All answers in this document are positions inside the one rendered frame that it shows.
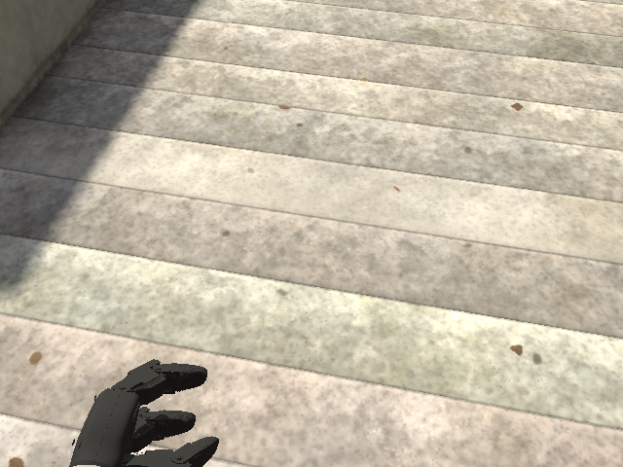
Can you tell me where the left robot hand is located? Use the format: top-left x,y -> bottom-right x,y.
69,359 -> 219,467

